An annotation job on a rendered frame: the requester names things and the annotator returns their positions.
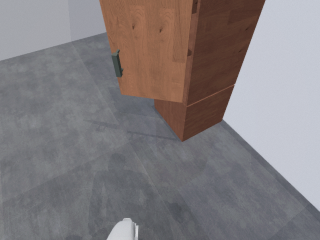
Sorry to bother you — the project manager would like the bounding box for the left robot thigh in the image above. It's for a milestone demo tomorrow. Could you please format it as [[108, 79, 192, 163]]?
[[107, 220, 139, 240]]

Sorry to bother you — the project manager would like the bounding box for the handle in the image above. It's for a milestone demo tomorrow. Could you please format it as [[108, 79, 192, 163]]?
[[111, 49, 124, 78]]

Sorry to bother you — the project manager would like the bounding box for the cupboard door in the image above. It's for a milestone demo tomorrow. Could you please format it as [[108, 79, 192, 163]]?
[[99, 0, 193, 103]]

